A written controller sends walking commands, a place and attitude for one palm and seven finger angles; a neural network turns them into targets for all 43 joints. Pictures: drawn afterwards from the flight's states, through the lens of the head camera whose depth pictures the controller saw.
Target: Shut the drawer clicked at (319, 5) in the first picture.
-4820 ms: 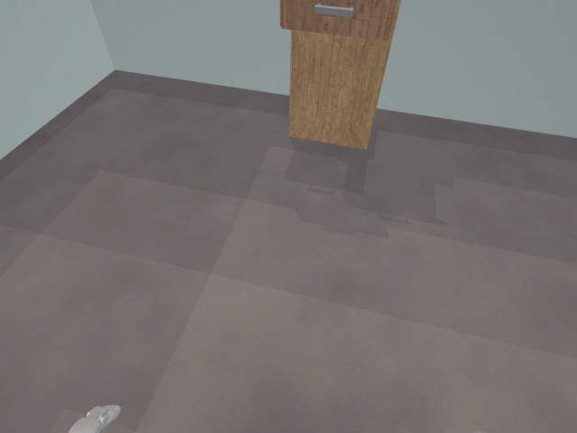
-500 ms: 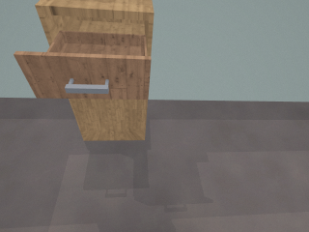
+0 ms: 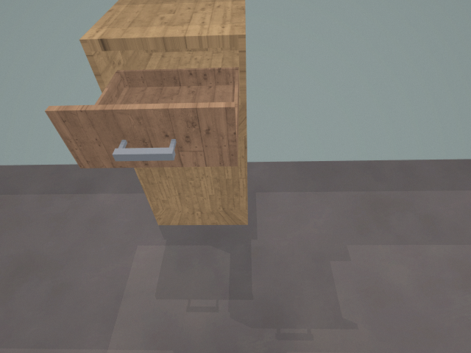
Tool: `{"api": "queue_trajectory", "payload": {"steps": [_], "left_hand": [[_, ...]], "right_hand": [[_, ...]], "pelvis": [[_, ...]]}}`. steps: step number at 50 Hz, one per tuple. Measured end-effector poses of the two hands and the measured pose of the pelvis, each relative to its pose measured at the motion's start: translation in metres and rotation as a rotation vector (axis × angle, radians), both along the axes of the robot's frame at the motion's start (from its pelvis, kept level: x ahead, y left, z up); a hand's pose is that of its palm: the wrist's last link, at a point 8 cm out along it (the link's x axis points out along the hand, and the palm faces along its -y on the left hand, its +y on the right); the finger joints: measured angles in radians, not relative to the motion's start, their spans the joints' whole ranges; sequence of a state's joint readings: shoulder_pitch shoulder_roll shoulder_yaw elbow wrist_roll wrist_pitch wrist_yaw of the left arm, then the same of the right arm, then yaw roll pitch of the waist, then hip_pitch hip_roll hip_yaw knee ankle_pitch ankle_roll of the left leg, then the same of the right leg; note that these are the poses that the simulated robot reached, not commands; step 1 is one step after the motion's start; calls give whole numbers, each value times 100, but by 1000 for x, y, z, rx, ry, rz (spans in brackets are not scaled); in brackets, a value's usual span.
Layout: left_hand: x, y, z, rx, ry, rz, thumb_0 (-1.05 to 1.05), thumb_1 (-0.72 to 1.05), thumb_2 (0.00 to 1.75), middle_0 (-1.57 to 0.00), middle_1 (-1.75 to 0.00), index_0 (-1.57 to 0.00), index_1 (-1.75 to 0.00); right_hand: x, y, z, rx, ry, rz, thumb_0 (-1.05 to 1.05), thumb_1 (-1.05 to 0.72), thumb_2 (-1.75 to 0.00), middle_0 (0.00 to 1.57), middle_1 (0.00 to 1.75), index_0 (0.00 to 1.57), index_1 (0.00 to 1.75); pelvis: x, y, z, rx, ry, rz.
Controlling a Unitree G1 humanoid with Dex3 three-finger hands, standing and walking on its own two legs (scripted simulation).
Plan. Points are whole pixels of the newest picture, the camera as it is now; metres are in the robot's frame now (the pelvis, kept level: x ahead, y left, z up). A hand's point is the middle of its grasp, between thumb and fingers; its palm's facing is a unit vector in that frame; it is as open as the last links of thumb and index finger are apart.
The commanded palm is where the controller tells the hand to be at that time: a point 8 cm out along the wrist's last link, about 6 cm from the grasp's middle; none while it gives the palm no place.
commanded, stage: take the last steps up to it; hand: left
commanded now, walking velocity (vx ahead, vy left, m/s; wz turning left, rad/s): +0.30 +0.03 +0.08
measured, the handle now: (146, 148) +0.53 +0.25 +0.04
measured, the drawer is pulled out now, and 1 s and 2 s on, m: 0.29 0.29 0.29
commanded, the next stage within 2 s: come to a stop and stand still in 0.62 s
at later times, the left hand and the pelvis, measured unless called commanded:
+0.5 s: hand out of the picture +0.04 +0.20 -0.18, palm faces +0.13 -0.98 -0.14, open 7.3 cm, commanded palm none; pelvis +0.15 +0.06 -0.01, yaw +0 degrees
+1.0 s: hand (166, 265) +0.34 +0.20 -0.16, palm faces -0.02 -0.98 -0.22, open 7.3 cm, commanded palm none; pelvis +0.24 +0.04 +0.00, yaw +0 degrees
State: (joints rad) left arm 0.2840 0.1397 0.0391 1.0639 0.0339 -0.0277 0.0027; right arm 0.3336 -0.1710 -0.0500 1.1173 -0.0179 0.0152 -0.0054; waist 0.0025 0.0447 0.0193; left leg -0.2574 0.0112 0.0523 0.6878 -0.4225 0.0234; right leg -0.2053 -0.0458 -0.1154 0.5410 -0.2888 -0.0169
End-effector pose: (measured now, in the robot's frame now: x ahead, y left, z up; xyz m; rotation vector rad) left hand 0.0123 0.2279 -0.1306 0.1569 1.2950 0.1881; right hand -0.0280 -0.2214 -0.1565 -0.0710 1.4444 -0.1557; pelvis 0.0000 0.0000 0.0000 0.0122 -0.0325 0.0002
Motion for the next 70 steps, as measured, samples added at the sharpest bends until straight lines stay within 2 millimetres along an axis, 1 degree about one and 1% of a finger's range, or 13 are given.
{"api": "queue_trajectory", "payload": {"steps": [4,12,17,22,26,33,39,42,45,49,52,62,70], "left_hand": [[-10,-22,6,-25,25,46,0,91,90,-20,-30,-20,-30],[-31,-44,7,-98,184,109,0,91,90,-20,-30,-20,-30],[-31,-34,2,-122,271,163,0,91,90,-20,-30,-20,-30],[-11,-2,-16,-134,356,180,0,91,90,-20,-30,-20,-30],[43,34,-20,-101,317,121,0,91,90,-20,-30,-20,-30],[189,76,-10,-28,36,22,0,91,90,-19,-30,-20,-30],[283,69,5,-8,-118,-39,0,91,90,-19,-30,-20,-30],[314,54,6,2,-146,-72,0,91,90,-19,-30,-20,-30],[329,38,2,14,-148,-99,0,91,90,-19,-30,-20,-30],[327,22,0,0,-109,-108,0,91,90,-20,-30,-20,-30],[318,24,0,5,-109,-64,-1,92,90,-20,-30,-21,-30],[258,82,-17,38,-90,-17,-1,91,90,-20,-30,-21,-30],[191,120,2,88,-62,17,0,91,90,-20,-30,-20,-30]], "right_hand": [[26,-11,9,6,-8,16,1,-91,-90,20,30,20,29],[111,-13,20,-23,-98,58,1,-91,-90,19,30,20,29],[183,11,19,-25,-146,126,1,-91,-90,19,30,20,29],[258,48,14,-46,-254,170,1,-91,-90,19,30,20,29],[278,68,22,-50,-298,132,0,-91,-90,19,30,20,29],[277,54,39,-114,-264,56,-3,-95,-90,20,30,21,30],[251,53,28,-78,-119,18,-1,-92,-90,20,30,20,29],[239,53,17,-44,-45,-8,0,-92,-90,20,30,20,29],[233,51,3,-8,13,-47,0,-91,-90,20,30,20,29],[234,47,-3,4,54,-65,1,-91,-90,20,30,20,29],[239,44,-2,-7,59,-39,1,-91,-90,20,30,20,29],[261,49,8,-107,-174,26,1,-91,-90,19,30,20,29],[276,76,12,-63,-331,68,1,-90,-90,19,30,20,29]], "pelvis": [[17,-6,9,11,4,-1],[57,0,14,-2,20,29],[91,18,7,-16,33,39],[132,47,-11,-21,35,31],[154,60,-6,-20,15,-2],[189,67,9,-11,14,-14],[219,59,10,3,11,-10],[233,50,6,11,3,-8],[245,39,-2,20,2,-20],[244,35,-3,4,8,5],[235,37,-2,7,9,10],[195,73,-14,-4,-19,25],[173,94,-10,5,-38,-12]]}}
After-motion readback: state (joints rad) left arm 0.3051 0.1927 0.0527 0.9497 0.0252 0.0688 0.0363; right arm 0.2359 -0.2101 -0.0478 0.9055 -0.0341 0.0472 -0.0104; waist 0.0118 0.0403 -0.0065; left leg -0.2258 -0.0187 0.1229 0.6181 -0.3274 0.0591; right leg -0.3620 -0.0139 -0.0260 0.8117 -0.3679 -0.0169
